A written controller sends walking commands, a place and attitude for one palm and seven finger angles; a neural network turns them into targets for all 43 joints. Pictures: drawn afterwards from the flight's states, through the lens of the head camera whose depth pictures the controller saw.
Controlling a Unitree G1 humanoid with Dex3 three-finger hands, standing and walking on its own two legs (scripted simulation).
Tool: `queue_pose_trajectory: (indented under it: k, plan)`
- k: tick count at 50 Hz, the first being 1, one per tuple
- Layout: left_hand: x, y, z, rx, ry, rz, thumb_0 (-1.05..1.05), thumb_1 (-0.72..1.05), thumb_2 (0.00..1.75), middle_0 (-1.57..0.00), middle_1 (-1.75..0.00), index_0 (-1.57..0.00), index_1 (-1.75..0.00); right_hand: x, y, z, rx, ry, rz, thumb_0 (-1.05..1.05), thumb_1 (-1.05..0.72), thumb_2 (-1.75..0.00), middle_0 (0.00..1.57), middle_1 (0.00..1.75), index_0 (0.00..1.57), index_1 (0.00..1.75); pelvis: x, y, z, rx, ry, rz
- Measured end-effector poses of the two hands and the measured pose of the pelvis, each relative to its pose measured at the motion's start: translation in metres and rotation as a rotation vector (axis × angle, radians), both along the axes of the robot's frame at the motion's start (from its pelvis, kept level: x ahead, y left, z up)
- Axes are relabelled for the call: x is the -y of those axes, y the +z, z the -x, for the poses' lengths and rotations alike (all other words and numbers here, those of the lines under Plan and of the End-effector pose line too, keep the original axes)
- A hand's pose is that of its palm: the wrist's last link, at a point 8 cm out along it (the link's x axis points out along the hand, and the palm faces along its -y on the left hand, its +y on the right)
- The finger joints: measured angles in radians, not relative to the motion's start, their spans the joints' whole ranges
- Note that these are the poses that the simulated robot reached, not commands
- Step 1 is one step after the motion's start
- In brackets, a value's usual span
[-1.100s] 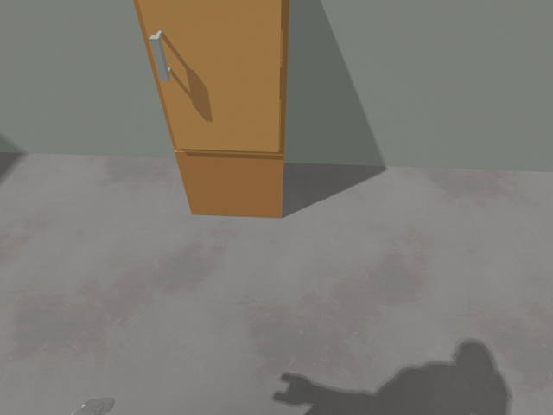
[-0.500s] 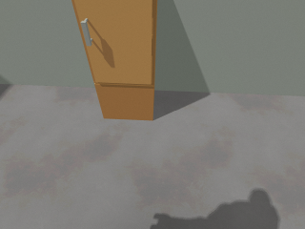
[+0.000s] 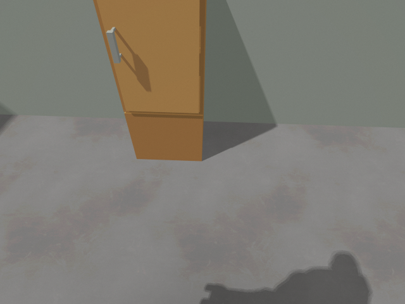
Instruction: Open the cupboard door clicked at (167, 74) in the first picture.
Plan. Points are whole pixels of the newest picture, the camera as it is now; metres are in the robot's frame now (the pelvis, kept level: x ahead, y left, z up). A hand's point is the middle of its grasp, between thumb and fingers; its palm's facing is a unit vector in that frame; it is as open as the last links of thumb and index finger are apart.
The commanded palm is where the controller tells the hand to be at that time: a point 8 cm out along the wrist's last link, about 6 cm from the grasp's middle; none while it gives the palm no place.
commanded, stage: look at it before walking up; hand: left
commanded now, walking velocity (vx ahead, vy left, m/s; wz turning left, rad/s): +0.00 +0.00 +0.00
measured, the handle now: (115, 45) +1.06 +0.43 +0.02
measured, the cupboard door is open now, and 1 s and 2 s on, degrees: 0 0 0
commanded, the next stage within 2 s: walk to a spot facing it in 0.34 s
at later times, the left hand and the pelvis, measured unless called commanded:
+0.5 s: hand out of the picture +0.08 +0.25 -0.16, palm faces -0.04 -0.94 -0.34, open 7.4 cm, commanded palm none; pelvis +0.01 +0.00 +0.00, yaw +0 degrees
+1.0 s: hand out of the picture +0.01 +0.26 -0.19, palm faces +0.24 -0.95 -0.21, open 7.4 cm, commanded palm none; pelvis -0.01 +0.05 -0.01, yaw +15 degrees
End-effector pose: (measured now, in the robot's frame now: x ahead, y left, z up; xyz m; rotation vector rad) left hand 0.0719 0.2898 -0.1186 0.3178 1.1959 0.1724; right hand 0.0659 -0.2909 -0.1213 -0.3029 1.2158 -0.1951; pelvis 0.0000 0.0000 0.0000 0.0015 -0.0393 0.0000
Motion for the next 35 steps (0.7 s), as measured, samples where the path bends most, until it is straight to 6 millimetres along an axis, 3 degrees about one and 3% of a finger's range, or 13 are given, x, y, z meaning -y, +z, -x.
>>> queue_pose_trajectory:
  k: [15, 27, 35]
  plan:
    - [-0.002, -0.003, 0.007, -0.038, 0.01, 0.0, 0.0, 0.91, 0.9, -0.2, -0.3, -0.2, -0.3, 0.0, 0.0, 0.0, -0.026, 0.003, 0.004, 0.01, -0.9, -0.9, 0.2, 0.3, 0.21, 0.3, 0.0, 0.0, -0.003, -0.012, 0.003, 0.001]
    - [-0.002, -0.001, -0.003, -0.02, 0.019, -0.008, 0.0, 0.91, 0.9, -0.2, -0.3, -0.2, -0.3, -0.001, -0.001, -0.016, -0.008, 0.016, 0.0, 0.01, -0.9, -0.9, 0.2, 0.3, 0.21, 0.3, 0.0, 0.0, -0.008, -0.016, 0.016, 0.0]
    - [0.008, -0.016, 0.01, 0.011, 0.094, 0.032, 0.0, 0.91, 0.9, -0.2, -0.3, -0.2, -0.3, -0.027, -0.017, -0.018, -0.06, 0.063, -0.033, 0.01, -0.9, -0.9, 0.2, 0.3, 0.2, 0.3, -0.006, -0.01, -0.003, -0.026, 0.098, 0.019]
